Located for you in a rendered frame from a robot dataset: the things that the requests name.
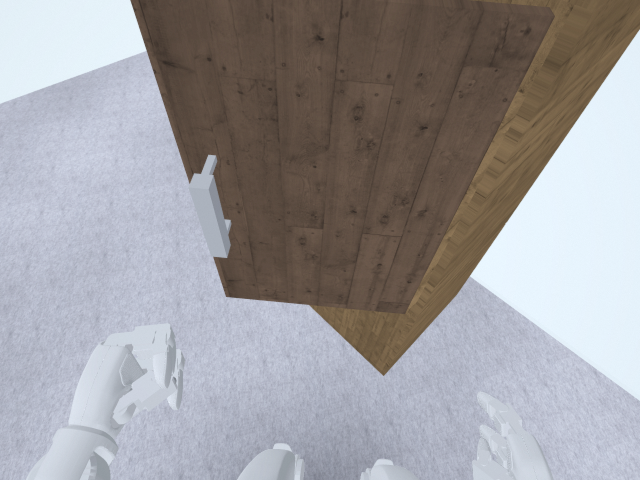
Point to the handle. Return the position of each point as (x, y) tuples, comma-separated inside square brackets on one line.
[(206, 200)]

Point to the left robot forearm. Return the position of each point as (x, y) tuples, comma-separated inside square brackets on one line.
[(77, 453)]

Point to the left robot thigh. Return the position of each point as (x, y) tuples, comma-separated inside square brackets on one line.
[(274, 464)]

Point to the cupboard door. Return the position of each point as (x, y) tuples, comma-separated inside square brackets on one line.
[(347, 132)]

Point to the robot right shin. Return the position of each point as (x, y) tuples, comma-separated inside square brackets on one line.
[(383, 462)]

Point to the robot right hand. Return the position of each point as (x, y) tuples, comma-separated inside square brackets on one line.
[(519, 456)]

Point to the robot left hand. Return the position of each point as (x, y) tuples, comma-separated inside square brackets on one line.
[(100, 399)]

